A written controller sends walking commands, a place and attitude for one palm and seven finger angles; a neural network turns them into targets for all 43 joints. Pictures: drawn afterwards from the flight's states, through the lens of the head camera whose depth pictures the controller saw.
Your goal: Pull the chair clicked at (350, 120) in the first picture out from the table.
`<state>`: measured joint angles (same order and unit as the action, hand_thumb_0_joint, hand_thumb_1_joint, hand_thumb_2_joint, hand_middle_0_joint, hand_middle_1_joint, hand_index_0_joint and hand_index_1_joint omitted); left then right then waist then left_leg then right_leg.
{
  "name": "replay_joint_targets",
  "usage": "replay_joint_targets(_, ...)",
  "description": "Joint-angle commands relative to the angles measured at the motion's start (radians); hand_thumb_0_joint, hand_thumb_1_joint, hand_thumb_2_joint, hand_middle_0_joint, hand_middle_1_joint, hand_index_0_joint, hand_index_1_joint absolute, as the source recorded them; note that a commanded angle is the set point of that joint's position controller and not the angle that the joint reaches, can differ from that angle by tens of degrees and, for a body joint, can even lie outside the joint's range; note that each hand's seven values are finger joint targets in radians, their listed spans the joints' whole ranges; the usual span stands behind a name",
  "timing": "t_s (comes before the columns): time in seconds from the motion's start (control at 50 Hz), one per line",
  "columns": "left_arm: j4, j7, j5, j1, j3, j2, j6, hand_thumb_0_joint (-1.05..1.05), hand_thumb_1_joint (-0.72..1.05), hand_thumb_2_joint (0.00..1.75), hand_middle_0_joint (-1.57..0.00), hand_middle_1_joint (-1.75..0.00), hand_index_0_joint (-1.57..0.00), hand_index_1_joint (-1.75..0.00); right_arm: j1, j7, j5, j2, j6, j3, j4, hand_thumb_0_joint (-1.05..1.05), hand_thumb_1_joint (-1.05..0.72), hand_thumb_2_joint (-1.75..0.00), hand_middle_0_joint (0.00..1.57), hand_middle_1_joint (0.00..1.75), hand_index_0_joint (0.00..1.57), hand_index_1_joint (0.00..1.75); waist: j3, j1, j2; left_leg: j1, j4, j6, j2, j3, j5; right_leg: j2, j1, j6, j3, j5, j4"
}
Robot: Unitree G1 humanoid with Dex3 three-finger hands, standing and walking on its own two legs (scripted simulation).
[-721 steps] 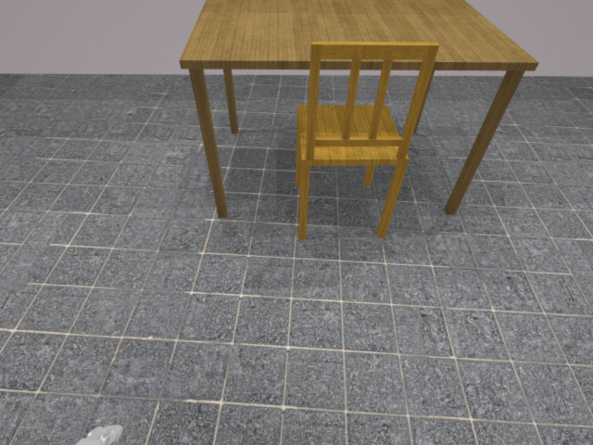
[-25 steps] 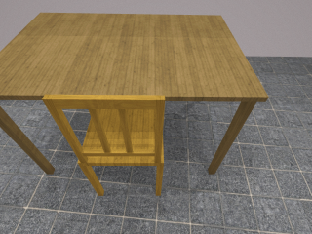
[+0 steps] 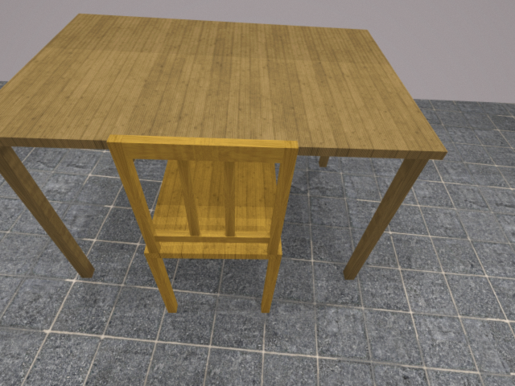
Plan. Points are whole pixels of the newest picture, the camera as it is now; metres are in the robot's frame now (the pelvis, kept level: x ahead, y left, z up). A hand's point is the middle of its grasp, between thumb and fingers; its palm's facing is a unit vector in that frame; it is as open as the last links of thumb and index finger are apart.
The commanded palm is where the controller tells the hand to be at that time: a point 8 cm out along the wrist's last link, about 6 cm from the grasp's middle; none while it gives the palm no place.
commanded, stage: look again from close up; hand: left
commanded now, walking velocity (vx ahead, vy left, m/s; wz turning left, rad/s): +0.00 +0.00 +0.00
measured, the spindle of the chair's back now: (189, 200) +0.52 +0.19 -0.10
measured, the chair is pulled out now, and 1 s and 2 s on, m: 0.00 0.00 0.00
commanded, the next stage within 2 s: shuffle to correct the standing spot in 0.34 s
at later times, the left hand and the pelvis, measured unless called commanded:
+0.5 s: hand out of the picture -0.04 +0.14 -0.18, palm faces +0.02 -0.99 -0.14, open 7.4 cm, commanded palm none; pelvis +0.00 -0.01 +0.00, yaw +0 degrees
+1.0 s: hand out of the picture +0.09 +0.16 -0.17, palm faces +0.01 -0.98 -0.19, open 7.3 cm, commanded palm none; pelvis +0.07 -0.02 +0.01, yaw +1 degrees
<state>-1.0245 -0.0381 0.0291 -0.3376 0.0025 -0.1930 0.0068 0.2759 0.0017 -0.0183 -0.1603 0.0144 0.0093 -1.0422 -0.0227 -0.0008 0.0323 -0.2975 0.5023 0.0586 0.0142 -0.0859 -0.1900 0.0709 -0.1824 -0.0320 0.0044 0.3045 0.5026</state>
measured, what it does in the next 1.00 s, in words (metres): lifts its right foot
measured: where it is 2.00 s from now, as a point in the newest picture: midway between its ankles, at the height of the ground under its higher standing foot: outside the picture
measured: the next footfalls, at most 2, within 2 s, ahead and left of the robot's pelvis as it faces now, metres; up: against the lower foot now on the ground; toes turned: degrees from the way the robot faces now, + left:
right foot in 1.08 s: +0.18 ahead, -0.13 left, +0.00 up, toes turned -4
left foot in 1.42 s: +0.15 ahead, +0.09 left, +0.00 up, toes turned +6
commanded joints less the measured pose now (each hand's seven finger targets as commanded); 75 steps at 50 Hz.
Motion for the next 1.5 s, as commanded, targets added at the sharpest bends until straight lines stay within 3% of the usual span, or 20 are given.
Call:
replay_joint_targets(0.0, 0.011, 0.002, -0.006, -0.108, -0.006, -0.066, -0.016, 0.00, 0.90, 0.90, -0.20, -0.30, -0.20, -0.30, 0.010, 0.009, 0.007, -0.145, -0.023, 0.025, 0.044, 0.00, -0.90, -0.90, 0.20, 0.30, 0.20, 0.30, -0.039, -0.008, -0.043, -0.010, -0.230, -0.008, -0.133, 0.187, -0.318, 0.004, -0.074, 0.046, -0.009, 0.070, -0.090)
replay_joint_targets(0.42, -0.065, -0.006, -0.009, -0.149, 0.005, -0.035, -0.032, 0.00, 0.90, 0.90, -0.20, -0.30, -0.20, -0.30, 0.037, 0.011, 0.017, -0.095, -0.031, 0.010, -0.043, 0.00, -0.90, -0.90, 0.20, 0.30, 0.20, 0.30, -0.082, 0.001, -0.024, 0.046, -0.188, -0.024, -0.110, 0.138, -0.153, 0.028, -0.113, 0.037, -0.041, 0.005, -0.152)
replay_joint_targets(0.48, -0.065, -0.001, -0.002, -0.159, -0.005, -0.038, -0.026, 0.00, 0.90, 0.90, -0.20, -0.30, -0.20, -0.30, 0.047, 0.009, 0.008, -0.107, -0.019, 0.017, -0.049, 0.00, -0.90, -0.90, 0.20, 0.30, 0.20, 0.30, -0.099, -0.003, -0.022, -0.006, -0.192, -0.013, -0.106, 0.156, -0.355, 0.013, -0.129, 0.039, -0.018, 0.221, -0.145)
replay_joint_targets(0.68, -0.042, 0.010, -0.011, -0.153, -0.038, -0.056, -0.032, 0.00, 0.90, 0.90, -0.20, -0.30, -0.20, -0.30, 0.062, 0.006, -0.001, -0.047, -0.038, 0.014, -0.011, 0.00, -0.90, -0.90, 0.20, 0.30, 0.20, 0.30, -0.096, 0.006, 0.062, -0.094, 0.051, -0.005, -0.022, 0.055, -0.214, 0.094, -0.097, 0.120, -0.099, 0.290, -0.165)
replay_joint_targets(0.72, -0.035, 0.014, -0.010, -0.131, -0.032, -0.045, -0.036, 0.00, 0.90, 0.90, -0.20, -0.30, -0.20, -0.30, 0.114, 0.008, 0.000, -0.068, -0.052, 0.015, -0.026, 0.00, -0.90, -0.90, 0.20, 0.30, 0.20, 0.30, -0.061, 0.029, -0.049, 0.022, -0.062, 0.010, -0.068, 0.136, -0.216, 0.041, -0.150, 0.099, -0.017, 0.206, -0.046)
replay_joint_targets(0.76, -0.013, 0.019, 0.002, -0.093, -0.025, 0.001, -0.035, 0.00, 0.90, 0.90, -0.20, -0.30, -0.20, -0.30, 0.225, 0.016, -0.004, -0.143, -0.053, 0.037, -0.061, 0.00, -0.90, -0.90, 0.20, 0.30, 0.20, 0.30, -0.090, 0.063, -0.245, 0.127, -0.274, 0.092, -0.247, 0.438, -0.380, -0.078, -0.311, 0.057, 0.125, 0.213, 0.235)
replay_joint_targets(0.8, 0.021, 0.021, 0.008, 0.002, -0.024, -0.006, -0.042, 0.00, 0.90, 0.90, -0.20, -0.30, -0.20, -0.30, 0.272, 0.026, -0.011, -0.142, -0.065, 0.032, -0.072, 0.00, -0.90, -0.90, 0.20, 0.30, 0.20, 0.30, -0.142, 0.081, -0.247, 0.178, -0.313, 0.183, -0.326, 0.541, -0.153, -0.023, -0.484, 0.071, 0.048, 0.229, 0.509)
replay_joint_targets(0.86, 0.020, 0.033, -0.007, 0.018, -0.023, 0.014, -0.059, 0.00, 0.90, 0.90, -0.20, -0.30, -0.20, -0.30, 0.224, 0.032, -0.008, -0.104, -0.084, 0.016, -0.061, 0.00, -0.90, -0.90, 0.20, 0.30, 0.20, 0.30, -0.063, 0.049, -0.115, 0.202, -0.224, 0.199, -0.317, 0.381, 0.323, 0.012, -0.417, 0.063, 0.023, 0.171, 0.476)
replay_joint_targets(0.9, 0.015, 0.035, -0.013, 0.002, -0.021, 0.035, -0.050, 0.00, 0.90, 0.90, -0.20, -0.30, -0.20, -0.30, 0.184, 0.036, -0.009, -0.120, -0.086, 0.019, -0.053, 0.00, -0.90, -0.90, 0.20, 0.30, 0.20, 0.30, 0.010, 0.031, -0.124, 0.198, -0.201, 0.178, -0.291, 0.280, 0.396, 0.005, -0.315, 0.052, 0.037, 0.139, 0.365)
replay_joint_targets(1.02, -0.020, 0.032, -0.008, -0.069, -0.033, 0.026, -0.046, 0.00, 0.90, 0.90, -0.20, -0.30, -0.20, -0.30, 0.109, 0.034, -0.002, -0.099, -0.066, 0.017, -0.056, 0.00, -0.90, -0.90, 0.20, 0.30, 0.20, 0.30, 0.009, -0.033, -0.081, 0.007, -0.089, 0.070, -0.191, 0.154, 0.117, -0.046, 0.026, 0.040, 0.088, -0.137, -0.028)
replay_joint_targets(1.04, -0.034, 0.023, -0.008, -0.104, -0.037, -0.019, -0.059, 0.00, 0.90, 0.90, -0.20, -0.30, -0.20, -0.30, 0.123, 0.030, 0.004, -0.065, -0.068, 0.006, -0.061, 0.00, -0.90, -0.90, 0.20, 0.30, 0.20, 0.30, 0.039, -0.045, 0.009, -0.050, 0.000, 0.023, -0.135, 0.113, 0.032, 0.022, 0.149, 0.048, -0.005, -0.237, -0.086)
replay_joint_targets(1.06, -0.043, 0.010, -0.007, -0.126, -0.043, -0.082, -0.067, 0.00, 0.90, 0.90, -0.20, -0.30, -0.20, -0.30, 0.142, 0.026, 0.009, -0.011, -0.066, -0.009, -0.057, 0.00, -0.90, -0.90, 0.20, 0.30, 0.20, 0.30, 0.061, -0.041, 0.181, -0.174, 0.098, -0.029, -0.047, 0.041, -0.193, 0.188, 0.245, 0.103, -0.197, -0.416, -0.113)
replay_joint_targets(1.08, -0.035, 0.007, -0.015, -0.120, -0.043, -0.116, -0.063, 0.00, 0.90, 0.90, -0.20, -0.30, -0.20, -0.30, 0.154, 0.032, 0.010, -0.015, -0.054, -0.004, -0.051, 0.00, -0.90, -0.90, 0.20, 0.30, 0.20, 0.30, 0.061, -0.030, 0.233, -0.144, 0.218, -0.047, -0.030, 0.019, -0.410, 0.315, 0.169, 0.183, -0.265, -0.530, -0.173)
replay_joint_targets(1.1, -0.026, 0.006, -0.014, -0.075, -0.034, -0.113, -0.056, 0.00, 0.90, 0.90, -0.20, -0.30, -0.20, -0.30, 0.146, 0.034, 0.011, -0.012, -0.045, -0.003, -0.055, 0.00, -0.90, -0.90, 0.20, 0.30, 0.20, 0.30, 0.026, -0.019, 0.131, -0.096, 0.280, -0.047, -0.039, 0.044, -0.434, 0.318, 0.065, 0.228, -0.246, -0.532, -0.184)
replay_joint_targets(1.12, -0.017, 0.003, -0.014, -0.023, -0.033, -0.087, -0.063, 0.00, 0.90, 0.90, -0.20, -0.30, -0.20, -0.30, 0.125, 0.034, 0.009, 0.003, -0.031, -0.006, -0.063, 0.00, -0.90, -0.90, 0.20, 0.30, 0.20, 0.30, -0.021, -0.003, 0.203, -0.091, 0.314, -0.052, -0.064, 0.060, -0.391, 0.280, -0.002, 0.213, -0.221, -0.642, -0.192)
replay_joint_targets(1.18, 0.004, -0.009, -0.011, 0.022, -0.032, -0.088, -0.054, 0.00, 0.90, 0.90, -0.20, -0.30, -0.20, -0.30, 0.132, 0.035, 0.021, 0.000, -0.016, -0.002, -0.076, 0.00, -0.90, -0.90, 0.20, 0.30, 0.20, 0.30, -0.002, 0.007, 0.098, -0.050, 0.275, -0.072, -0.061, 0.052, -0.320, 0.253, 0.001, 0.235, -0.125, -0.881, -0.109)
replay_joint_targets(1.3, 0.040, -0.011, -0.005, 0.048, -0.064, -0.148, -0.020, 0.00, 0.90, 0.90, -0.20, -0.30, -0.20, -0.30, 0.070, 0.025, 0.012, -0.022, 0.013, 0.023, -0.018, 0.00, -0.90, -0.90, 0.20, 0.30, 0.20, 0.30, 0.014, -0.009, 0.081, 0.007, 0.180, -0.095, -0.029, 0.015, -0.207, 0.248, -0.057, 0.240, -0.133, -0.615, -0.120)
replay_joint_targets(1.36, 0.055, -0.006, -0.010, 0.087, -0.067, -0.146, -0.005, 0.00, 0.90, 0.90, -0.20, -0.30, -0.20, -0.30, 0.098, 0.023, 0.013, -0.034, 0.008, 0.028, -0.013, 0.00, -0.90, -0.90, 0.20, 0.30, 0.20, 0.30, 0.021, 0.017, 0.110, 0.153, -0.035, -0.087, -0.027, 0.000, -0.031, 0.190, -0.140, 0.172, -0.097, -0.401, -0.076)
replay_joint_targets(1.42, 0.077, 0.001, -0.017, 0.069, -0.049, -0.044, 0.014, 0.00, 0.90, 0.90, -0.20, -0.30, -0.20, -0.30, 0.052, 0.025, -0.003, -0.122, -0.013, 0.030, 0.030, 0.00, -0.90, -0.90, 0.20, 0.30, 0.20, 0.30, -0.019, -0.012, -0.212, 0.042, -0.241, 0.039, -0.265, 0.252, 0.121, -0.011, -0.153, 0.045, 0.052, 0.061, 0.100)
replay_joint_targets(1.48, 0.024, 0.007, -0.003, 0.010, -0.038, -0.031, 0.022, 0.00, 0.90, 0.90, -0.20, -0.30, -0.20, -0.30, -0.066, 0.027, -0.003, -0.104, -0.027, 0.014, 0.052, 0.00, -0.90, -0.90, 0.20, 0.30, 0.20, 0.30, -0.028, -0.041, -0.194, -0.082, -0.341, 0.088, -0.264, 0.273, -0.135, -0.008, -0.052, 0.043, 0.017, 0.123, 0.240)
